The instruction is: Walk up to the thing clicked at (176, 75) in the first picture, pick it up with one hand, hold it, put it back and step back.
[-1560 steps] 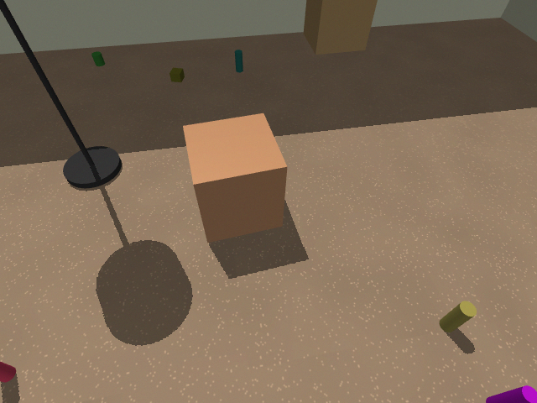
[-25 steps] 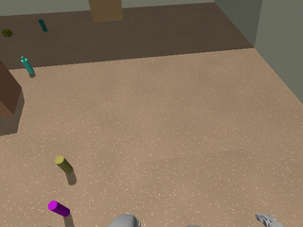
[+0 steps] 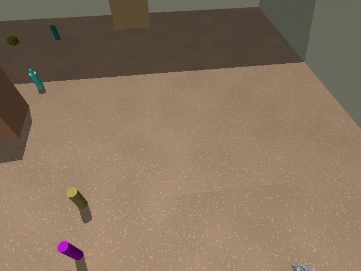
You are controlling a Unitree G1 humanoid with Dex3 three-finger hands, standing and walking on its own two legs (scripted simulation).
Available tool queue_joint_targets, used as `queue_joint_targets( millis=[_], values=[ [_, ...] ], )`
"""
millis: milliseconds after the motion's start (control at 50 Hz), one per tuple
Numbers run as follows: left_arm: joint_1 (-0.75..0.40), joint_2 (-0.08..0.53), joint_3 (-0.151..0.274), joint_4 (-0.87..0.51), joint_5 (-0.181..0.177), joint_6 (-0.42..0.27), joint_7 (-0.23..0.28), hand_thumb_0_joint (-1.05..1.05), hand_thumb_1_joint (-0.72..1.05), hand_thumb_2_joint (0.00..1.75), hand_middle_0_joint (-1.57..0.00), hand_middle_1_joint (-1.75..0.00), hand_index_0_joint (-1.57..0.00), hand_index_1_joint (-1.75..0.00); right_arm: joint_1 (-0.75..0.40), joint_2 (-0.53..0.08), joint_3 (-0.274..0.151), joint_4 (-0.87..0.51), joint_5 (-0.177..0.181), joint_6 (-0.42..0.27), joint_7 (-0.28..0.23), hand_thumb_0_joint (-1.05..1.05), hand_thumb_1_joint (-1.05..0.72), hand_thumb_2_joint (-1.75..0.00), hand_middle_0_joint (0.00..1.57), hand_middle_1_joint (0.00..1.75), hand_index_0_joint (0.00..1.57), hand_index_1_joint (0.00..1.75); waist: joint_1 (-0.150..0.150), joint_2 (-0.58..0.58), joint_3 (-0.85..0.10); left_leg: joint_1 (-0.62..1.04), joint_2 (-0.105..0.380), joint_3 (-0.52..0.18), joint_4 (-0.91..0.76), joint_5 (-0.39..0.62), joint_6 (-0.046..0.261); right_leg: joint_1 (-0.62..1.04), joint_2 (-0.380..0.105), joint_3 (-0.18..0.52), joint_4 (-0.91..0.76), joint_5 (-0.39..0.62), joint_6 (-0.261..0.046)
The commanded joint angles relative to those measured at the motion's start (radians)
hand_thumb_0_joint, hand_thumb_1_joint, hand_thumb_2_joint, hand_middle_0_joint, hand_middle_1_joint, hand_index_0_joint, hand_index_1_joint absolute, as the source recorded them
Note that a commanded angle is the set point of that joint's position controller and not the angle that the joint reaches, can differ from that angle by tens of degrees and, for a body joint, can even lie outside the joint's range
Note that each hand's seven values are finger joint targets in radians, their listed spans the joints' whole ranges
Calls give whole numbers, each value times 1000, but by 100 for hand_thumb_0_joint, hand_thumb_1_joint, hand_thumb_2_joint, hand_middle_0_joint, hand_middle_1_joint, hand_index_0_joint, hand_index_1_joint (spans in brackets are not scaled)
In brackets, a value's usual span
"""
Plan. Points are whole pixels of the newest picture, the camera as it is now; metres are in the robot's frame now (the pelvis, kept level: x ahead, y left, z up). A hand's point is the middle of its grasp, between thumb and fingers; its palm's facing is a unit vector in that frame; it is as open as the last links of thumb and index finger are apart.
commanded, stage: walk up
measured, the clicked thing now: (13, 40) +2.31 +1.80 -0.74
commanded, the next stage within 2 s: stand in 0.40 s
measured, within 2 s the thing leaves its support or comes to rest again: neither
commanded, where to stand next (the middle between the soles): +0.07 -0.01 m, yaw -2 degrees
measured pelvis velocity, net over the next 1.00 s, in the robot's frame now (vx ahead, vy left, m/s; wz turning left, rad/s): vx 0.01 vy -0.01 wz -0.01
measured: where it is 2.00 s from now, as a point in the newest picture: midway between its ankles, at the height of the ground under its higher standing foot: outside the picture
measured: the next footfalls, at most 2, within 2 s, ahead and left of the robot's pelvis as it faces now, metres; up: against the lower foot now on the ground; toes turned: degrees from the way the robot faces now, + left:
none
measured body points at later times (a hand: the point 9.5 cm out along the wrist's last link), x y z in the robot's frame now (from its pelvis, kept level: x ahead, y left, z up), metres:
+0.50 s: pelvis +0.00 +0.00 +0.01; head +0.01 +0.00 +0.46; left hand +0.09 +0.30 -0.12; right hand +0.09 -0.31 -0.12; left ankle +0.03 +0.13 -0.74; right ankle +0.00 -0.13 -0.74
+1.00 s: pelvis +0.01 -0.01 +0.01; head +0.02 -0.01 +0.46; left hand +0.08 +0.30 -0.12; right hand +0.09 -0.31 -0.12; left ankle +0.03 +0.13 -0.74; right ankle +0.00 -0.13 -0.74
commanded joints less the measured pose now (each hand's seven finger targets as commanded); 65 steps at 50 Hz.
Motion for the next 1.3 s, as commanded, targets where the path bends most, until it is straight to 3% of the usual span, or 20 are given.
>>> queue_joint_targets(
  millis=[0, 140, 340, 460, 560, 660, 720, 820, 980, 1200, 1280],
  values=[
    [-75, 240, 53, -40, -7, -29, 18, 0, 90, 90, -20, -30, -20, -30, -57, -219, -53, -28, 3, -31, -15, 0, -90, -90, 20, 30, 20, 30, -4, -27, -119, 80, 88, -76, -110, 180, 45, 33, -115, 110, -159, 172, -61],
    [-110, 223, 52, 6, -8, -26, 19, 0, 90, 90, -20, -30, -20, -30, -86, -211, -47, 18, 1, -28, -19, 0, -90, -90, 20, 30, 20, 30, 0, -17, -140, 115, 105, -68, -158, 269, 36, 101, -110, 90, -196, 235, -48],
    [-140, 219, 54, 36, -1, -19, 14, 0, 90, 90, -20, -30, -20, -30, -101, -214, -45, 45, -4, -23, -17, 0, -90, -90, 20, 30, 20, 30, -6, -4, -99, 91, 105, -72, -219, 149, 29, 95, -102, 89, -253, 124, -40],
    [-122, 218, 51, 51, 4, -19, 16, 0, 90, 90, -20, -30, -20, -30, -104, -222, -45, 49, -7, -29, -16, 0, -90, -90, 20, 30, 20, 30, -1, 19, -115, 71, 126, -95, -258, 147, 22, 136, -95, 92, -239, 133, -34],
    [-114, 219, 48, 52, 3, -21, 15, 0, 90, 90, -20, -30, -20, -30, -98, -215, -42, 53, -5, -31, -17, 0, -90, -90, 20, 30, 20, 30, -2, 9, -142, 124, 129, -83, -236, 260, 22, 127, -101, 92, -235, 193, -36],
    [-102, 220, 44, 57, 5, -19, 16, 0, 90, 90, -20, -30, -20, -30, -91, -216, -44, 57, -4, -21, -16, 0, -90, -90, 20, 30, 20, 30, -7, -9, -107, 109, 120, -84, -249, 133, 21, 88, -96, 92, -259, 102, -35],
    [-93, 219, 43, 57, 3, -22, 18, 0, 90, 90, -20, -30, -20, -30, -86, -219, -43, 59, -4, -20, -14, 0, -90, -90, 20, 30, 20, 30, -6, -4, -120, 117, 123, -81, -235, 187, 27, 109, -103, 97, -256, 159, -33],
    [-92, 221, 43, 50, 4, -20, 18, 0, 90, 90, -20, -30, -20, -30, -83, -217, -42, 55, -6, -17, -13, 0, -90, -90, 20, 30, 20, 30, -7, 0, -103, 105, 119, -81, -247, 115, 23, 79, -98, 94, -261, 84, -34],
    [-76, 224, 45, 50, 3, -23, 18, 0, 90, 90, -20, -30, -20, -30, -77, -211, -37, 53, -3, -21, -15, 0, -90, -90, 20, 30, 20, 30, -6, -7, -128, 136, 124, -74, -220, 247, 25, 109, -105, 98, -247, 213, -35],
    [-75, 218, 46, 46, 2, -18, 17, 0, 90, 90, -20, -30, -20, -30, -71, -217, -33, 49, -3, -16, -17, 0, -90, -90, 20, 30, 20, 30, -3, 11, -105, 113, 121, -72, -237, 187, 21, 110, -99, 94, -261, 162, -35],
    [-80, 223, 48, 40, 4, -19, 18, 0, 90, 90, -20, -30, -20, -30, -67, -214, -32, 44, -5, -19, -18, 0, -90, -90, 20, 30, 20, 30, -7, -4, -117, 131, 124, -68, -228, 238, 20, 111, -102, 94, -253, 208, -36]
  ],
)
